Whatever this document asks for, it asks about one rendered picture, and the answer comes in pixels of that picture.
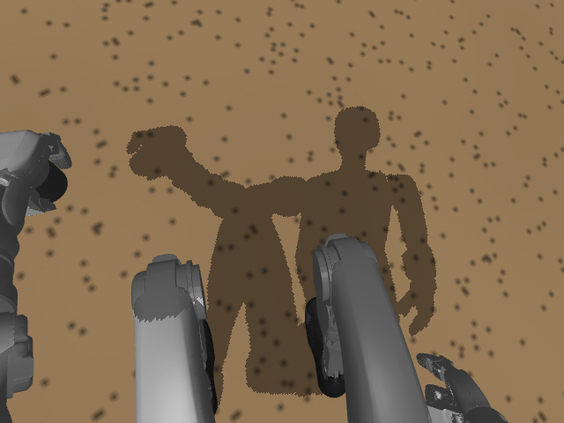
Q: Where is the right robot hand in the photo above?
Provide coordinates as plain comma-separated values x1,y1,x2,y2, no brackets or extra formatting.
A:
416,353,491,423

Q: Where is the left robot arm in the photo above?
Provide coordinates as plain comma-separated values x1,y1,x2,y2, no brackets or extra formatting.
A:
0,173,33,423

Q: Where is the right robot arm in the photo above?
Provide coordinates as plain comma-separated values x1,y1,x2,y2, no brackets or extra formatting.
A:
464,406,508,423

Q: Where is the tin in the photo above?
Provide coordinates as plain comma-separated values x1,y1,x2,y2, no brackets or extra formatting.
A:
31,160,68,203

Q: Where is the right robot foot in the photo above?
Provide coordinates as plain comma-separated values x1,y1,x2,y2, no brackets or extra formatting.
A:
305,297,345,397

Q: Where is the left robot hand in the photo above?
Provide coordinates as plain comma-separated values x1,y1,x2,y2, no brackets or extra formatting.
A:
0,130,72,216

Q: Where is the left robot foot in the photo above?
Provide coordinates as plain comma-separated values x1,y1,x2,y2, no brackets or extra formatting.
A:
203,320,218,415

